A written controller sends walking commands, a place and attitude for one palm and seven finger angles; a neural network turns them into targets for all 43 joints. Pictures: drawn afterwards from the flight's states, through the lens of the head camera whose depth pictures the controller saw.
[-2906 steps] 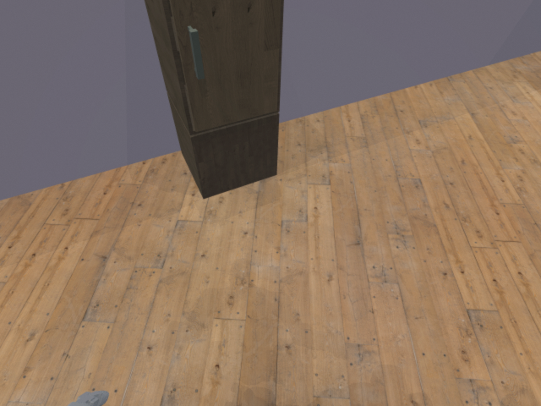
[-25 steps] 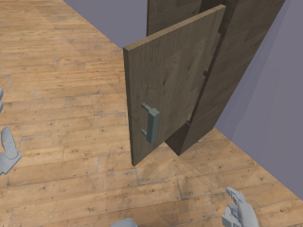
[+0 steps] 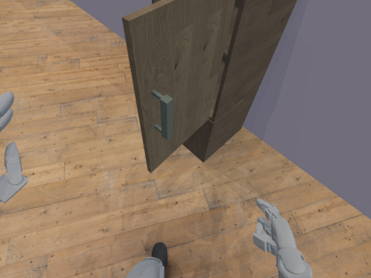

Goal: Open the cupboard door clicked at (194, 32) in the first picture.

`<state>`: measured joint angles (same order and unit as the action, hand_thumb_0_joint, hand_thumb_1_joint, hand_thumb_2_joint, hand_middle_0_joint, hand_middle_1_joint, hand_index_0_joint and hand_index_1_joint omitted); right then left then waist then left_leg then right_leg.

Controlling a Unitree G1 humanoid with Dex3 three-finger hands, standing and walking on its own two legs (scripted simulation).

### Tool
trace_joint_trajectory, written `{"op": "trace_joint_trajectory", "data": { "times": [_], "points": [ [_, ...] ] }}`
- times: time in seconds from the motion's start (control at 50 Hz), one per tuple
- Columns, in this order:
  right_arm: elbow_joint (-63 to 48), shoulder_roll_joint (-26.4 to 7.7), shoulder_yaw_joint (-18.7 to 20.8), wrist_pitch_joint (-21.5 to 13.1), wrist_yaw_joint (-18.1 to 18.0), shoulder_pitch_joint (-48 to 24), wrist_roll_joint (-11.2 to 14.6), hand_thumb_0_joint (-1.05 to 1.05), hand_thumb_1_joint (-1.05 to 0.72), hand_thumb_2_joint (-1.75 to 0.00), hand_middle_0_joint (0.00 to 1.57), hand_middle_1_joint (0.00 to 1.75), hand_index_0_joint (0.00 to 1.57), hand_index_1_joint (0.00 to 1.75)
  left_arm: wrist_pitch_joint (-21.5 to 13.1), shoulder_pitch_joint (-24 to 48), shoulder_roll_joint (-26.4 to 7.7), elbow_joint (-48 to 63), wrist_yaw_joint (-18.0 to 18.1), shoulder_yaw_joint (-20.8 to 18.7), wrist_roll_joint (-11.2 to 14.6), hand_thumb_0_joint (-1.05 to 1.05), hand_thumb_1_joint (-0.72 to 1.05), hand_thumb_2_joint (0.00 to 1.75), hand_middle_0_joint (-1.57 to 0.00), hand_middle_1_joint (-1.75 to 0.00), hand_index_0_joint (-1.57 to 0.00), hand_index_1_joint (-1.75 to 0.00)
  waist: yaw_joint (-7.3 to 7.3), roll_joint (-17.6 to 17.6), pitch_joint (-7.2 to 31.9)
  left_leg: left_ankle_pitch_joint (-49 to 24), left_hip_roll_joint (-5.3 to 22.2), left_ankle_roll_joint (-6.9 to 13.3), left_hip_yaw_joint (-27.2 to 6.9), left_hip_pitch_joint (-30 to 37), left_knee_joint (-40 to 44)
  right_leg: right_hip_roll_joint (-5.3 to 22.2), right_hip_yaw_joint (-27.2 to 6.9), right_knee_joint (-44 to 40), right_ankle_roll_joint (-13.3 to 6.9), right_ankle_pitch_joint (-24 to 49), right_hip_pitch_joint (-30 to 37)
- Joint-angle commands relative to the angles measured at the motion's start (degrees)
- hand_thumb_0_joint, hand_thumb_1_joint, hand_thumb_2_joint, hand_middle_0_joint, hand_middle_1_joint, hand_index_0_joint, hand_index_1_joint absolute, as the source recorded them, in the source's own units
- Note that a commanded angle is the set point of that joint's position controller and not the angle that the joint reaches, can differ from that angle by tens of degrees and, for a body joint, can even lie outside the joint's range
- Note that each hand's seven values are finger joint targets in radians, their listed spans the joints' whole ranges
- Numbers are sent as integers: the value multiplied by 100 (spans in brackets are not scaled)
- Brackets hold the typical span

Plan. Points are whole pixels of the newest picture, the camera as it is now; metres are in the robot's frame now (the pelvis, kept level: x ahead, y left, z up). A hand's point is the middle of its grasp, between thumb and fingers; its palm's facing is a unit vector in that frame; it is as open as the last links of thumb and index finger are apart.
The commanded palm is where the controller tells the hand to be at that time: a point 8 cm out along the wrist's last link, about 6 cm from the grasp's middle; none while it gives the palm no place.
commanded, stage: stop stepping back and stand still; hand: left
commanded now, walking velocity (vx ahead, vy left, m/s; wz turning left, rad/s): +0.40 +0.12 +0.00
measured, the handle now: (161, 115) +0.51 +0.11 -0.01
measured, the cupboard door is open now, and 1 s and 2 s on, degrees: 95 95 95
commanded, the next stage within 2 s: let the arm hang, fingers relaxed in 0.92 s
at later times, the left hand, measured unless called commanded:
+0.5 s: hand out of the picture +0.11 +0.27 +0.18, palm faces +0.44 -0.78 -0.44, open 7.4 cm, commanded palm +0.07 +0.31 +0.19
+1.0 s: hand out of the picture +0.08 +0.30 +0.16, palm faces +0.50 -0.76 -0.40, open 7.4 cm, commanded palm none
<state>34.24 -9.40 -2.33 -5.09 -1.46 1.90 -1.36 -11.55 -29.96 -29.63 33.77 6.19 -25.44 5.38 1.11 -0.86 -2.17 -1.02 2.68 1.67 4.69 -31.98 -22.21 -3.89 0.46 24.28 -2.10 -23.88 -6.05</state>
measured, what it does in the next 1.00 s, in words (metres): walks backwards: left foot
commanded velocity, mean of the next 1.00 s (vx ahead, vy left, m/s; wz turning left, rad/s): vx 0.05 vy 0.01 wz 0.00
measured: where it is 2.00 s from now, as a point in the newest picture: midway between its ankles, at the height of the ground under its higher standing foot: outside the picture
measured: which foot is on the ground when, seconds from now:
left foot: down 0.00-0.00, up 0.02-0.12, down 0.14-1.00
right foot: down 0.00-1.00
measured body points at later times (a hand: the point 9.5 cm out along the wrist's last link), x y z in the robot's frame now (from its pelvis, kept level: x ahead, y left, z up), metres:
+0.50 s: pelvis -0.07 +0.00 +0.00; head -0.10 +0.02 +0.45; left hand +0.08 +0.31 +0.20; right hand +0.06 -0.25 -0.08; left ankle +0.00 +0.10 -0.73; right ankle -0.12 -0.10 -0.73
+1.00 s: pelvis -0.11 +0.01 +0.01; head -0.12 +0.02 +0.46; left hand +0.05 +0.33 +0.18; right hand +0.07 -0.22 -0.07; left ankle +0.00 +0.10 -0.72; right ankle -0.12 -0.10 -0.72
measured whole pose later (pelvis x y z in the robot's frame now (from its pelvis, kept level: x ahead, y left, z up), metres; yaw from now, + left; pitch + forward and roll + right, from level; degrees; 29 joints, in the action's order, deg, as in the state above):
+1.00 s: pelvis -0.11 +0.01 +0.01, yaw +2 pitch -3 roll -1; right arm 37.8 -11.6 -1.1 -8.6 -5.9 12.9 -0.5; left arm -9.5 -27.7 -21.3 22.6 8.7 -22.6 1.3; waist 1.0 -0.3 -0.9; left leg 4.8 -2.1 2.3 -0.4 -18.7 -24.9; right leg -2.2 0.6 30.1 -0.6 -22.1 -8.9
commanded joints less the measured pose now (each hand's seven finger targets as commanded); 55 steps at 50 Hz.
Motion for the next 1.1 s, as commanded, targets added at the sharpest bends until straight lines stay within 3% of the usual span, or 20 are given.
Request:
{"op": "trace_joint_trajectory", "data": {
  "times": [0.0, 0.08, 0.14, 0.18, 0.22, 0.26, 0.32, 0.34, 0.38, 0.48, 0.56, 0.64, 0.7, 0.74, 0.82, 0.92, 0.98, 1.0, 1.02, 1.08],
  "points": [
    [-910, -801, 363, -69, -200, 77, 239, 0, -90, -90, 20, 30, 20, 30, -247, -806, -1105, 831, 217, -1258, -38, 0, 90, 90, -20, -30, -20, -30, 4, -1109, 1169, 2100, -374, -226, -325, 949, -2743, 1868, -730, -351, -371, 4580, -845],
    [-717, -951, 289, -74, -372, 378, 197, 0, -90, -90, 20, 30, 20, 30, -20, -191, -722, 555, 325, -796, -120, 0, 90, 90, -20, -30, -20, -30, -299, 293, 767, 438, -197, -66, -267, 1880, -1050, 1387, -251, 174, -8, 4192, -985],
    [-678, -1186, 458, -277, -461, 678, 301, 0, -90, -90, 20, 30, 20, 30, -88, 173, -585, 171, 348, -523, -184, 0, 90, 90, -20, -30, -20, -30, -202, 234, 886, -974, 393, 245, -892, 2749, -576, 617, -148, 494, 564, 2722, -1174],
    [-686, -1094, 383, -369, -442, 564, 199, 0, -90, -90, 20, 30, 20, 30, -133, 157, -581, 364, 316, -440, -237, 0, 90, 90, -20, -30, -20, -30, -174, 822, 912, -513, 571, 317, -1569, 2348, -73, 371, 71, 559, 379, 1187, -1023],
    [-685, -1111, 421, -450, -428, 477, 130, 0, -90, -90, 20, 30, 20, 30, -197, 207, -561, 592, 306, -459, -248, 0, 90, 90, -20, -30, -20, -30, -110, 909, 601, 1968, 704, 222, -1942, 1478, 862, 254, 44, 368, 195, -129, -571],
    [-744, -1116, 452, -458, -431, 440, 101, 0, -90, -90, 20, 30, 20, 30, -233, 62, -718, 847, 333, -668, -276, 0, 90, 90, -20, -30, -20, -30, -103, 948, 466, 3226, 415, 21, -1635, 826, 1130, 249, 94, -15, 53, -329, -112],
    [-758, -971, 494, -407, -373, 581, 101, 0, -90, -90, 20, 30, 20, 30, -238, -494, -629, 752, 314, -706, -256, 0, 90, 90, -20, -30, -20, -30, -182, 91, 552, 2038, -231, -275, -645, 1636, -843, 1073, -793, -1155, -394, -1255, -1272],
    [-653, -977, 535, -388, -372, 651, 108, 0, -90, -90, 20, 30, 20, 30, -246, -433, -629, 756, 331, -726, -221, 0, 90, 90, -20, -30, -20, -30, -190, -354, 459, 1626, -288, -287, -617, 1846, -1808, 1593, -1293, -1444, -647, -1115, -1850],
    [-521, -940, 491, -403, -377, 731, 130, 0, -90, -90, 20, 30, 20, 30, -232, -92, -544, 546, 387, -668, -253, 0, 90, 90, -20, -30, -20, -30, -231, -367, 289, 1545, -169, -221, -697, 1530, -2255, 1813, -1218, -1175, -732, 76, -1747],
    [-481, -1121, 464, -653, -514, 690, 184, 0, -90, -90, 20, 30, 20, 30, -309, 487, -350, -228, 321, -332, -344, 0, 90, 90, -20, -30, -20, -30, -144, 454, 32, 462, 326, 47, -1185, 2123, -200, 560, -311, -317, 160, 1063, -1284],
    [-518, -979, 347, -742, -494, 513, 78, 0, -90, -90, 20, 30, 20, 30, -406, 623, -407, 319, 281, -339, -397, 0, 90, 90, -20, -30, -20, -30, -87, 1186, 269, 3406, 678, 205, -2157, 1165, 1481, 220, -38, 448, 207, 115, -348],
    [-678, -910, 384, -670, -400, 523, 72, 0, -90, -90, 20, 30, 20, 30, -274, -21, -359, 433, 295, -436, -411, 0, 90, 90, -20, -30, -20, -30, -69, 838, 578, 3220, 241, -68, -1357, 1002, 1165, 215, 64, -184, 68, -41, 97],
    [-639, -844, 418, -585, -366, 572, 68, 0, -90, -90, 20, 30, 20, 30, -232, -279, -448, 471, 301, -544, -312, 0, 90, 90, -20, -30, -20, -30, -129, -276, 686, 1712, -213, -226, -685, 2038, -650, 1005, -798, -1273, -259, -427, -1163],
    [-502, -868, 441, -529, -387, 640, 83, 0, -90, -90, 20, 30, 20, 30, -168, -100, -304, 326, 328, -446, -295, 0, 90, 90, -20, -30, -20, -30, -189, -330, 503, 1470, -200, -207, -667, 2223, -1328, 1289, -938, -1291, -401, -231, -1808],
    [-469, -954, 421, -584, -473, 540, 129, 0, -90, -90, 20, 30, 20, 30, -183, 597, -295, 224, 333, -280, -306, 0, 90, 90, -20, -30, -20, -30, -218, 367, 272, 1356, 31, -147, -928, 2469, -588, 844, -474, -719, -84, 201, -1778],
    [-593, -942, 334, -682, -522, 441, 81, 0, -90, -90, 20, 30, 20, 30, -263, 826, -283, 444, 333, -268, -475, 0, 90, 90, -20, -30, -20, -30, -90, 1586, 37, 4295, 673, 42, -2280, 952, 1893, 27, 70, 751, 182, -172, -437],
    [-682, -841, 363, -720, -457, 514, 65, 0, -90, -90, 20, 30, 20, 30, -275, 349, -360, 586, 337, -346, -467, 0, 90, 90, -20, -30, -20, -30, -29, 1265, 477, 3535, 473, -81, -1752, 1054, 1663, 89, 149, 271, 89, 56, 115],
    [979, -1949, 652, -601, -10, 229, 64, 0, -90, -90, 20, 30, 20, 30, 673, 518, 867, -4526, -486, 1767, -813, 0, 90, 90, -20, -30, -20, -30, -176, 670, 173, 926, 423, 240, -1808, 891, -193, 679, -242, 305, 26, 1192, -775],
    [912, -1503, 620, -222, 32, 695, 181, 0, -90, -90, 20, 30, 20, 30, 1044, 467, 758, -4741, -606, 1726, -719, 0, 90, 90, -20, -30, -20, -30, -119, -56, 807, 157, 297, 83, -1306, 1670, -788, 938, -578, -18, -43, 1622, -762],
    [1020, -1786, 719, 219, 96, 1032, 107, 0, -90, -90, 20, 30, 20, 30, 1128, 1746, 463, -5094, -599, 1849, -761, 0, 90, 90, -20, -30, -20, -30, -404, -1264, 429, 1772, -27, -25, -1200, 2055, -1956, 1313, -684, -358, -623, -871, -2443]
  ]
}}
